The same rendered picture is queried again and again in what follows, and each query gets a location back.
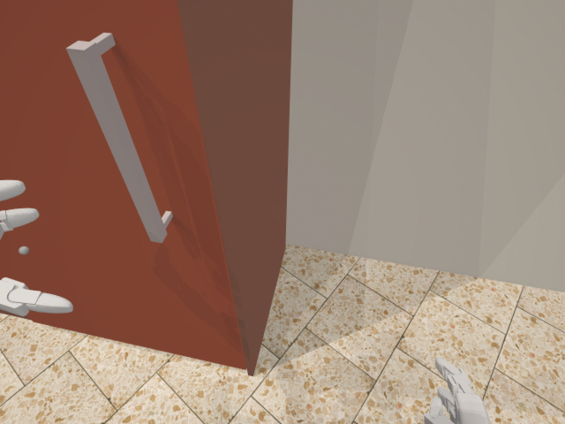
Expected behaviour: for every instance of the robot right hand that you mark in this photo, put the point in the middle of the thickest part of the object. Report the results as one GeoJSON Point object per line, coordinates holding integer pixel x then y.
{"type": "Point", "coordinates": [463, 405]}

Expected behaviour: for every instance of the wardrobe door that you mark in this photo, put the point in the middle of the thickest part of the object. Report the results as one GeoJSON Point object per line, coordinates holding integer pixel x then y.
{"type": "Point", "coordinates": [88, 244]}

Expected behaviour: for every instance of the handle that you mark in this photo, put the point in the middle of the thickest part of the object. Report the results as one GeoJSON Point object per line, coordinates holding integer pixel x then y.
{"type": "Point", "coordinates": [87, 61]}

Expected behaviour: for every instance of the robot left hand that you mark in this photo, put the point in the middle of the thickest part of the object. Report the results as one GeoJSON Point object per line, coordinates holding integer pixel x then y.
{"type": "Point", "coordinates": [15, 297]}

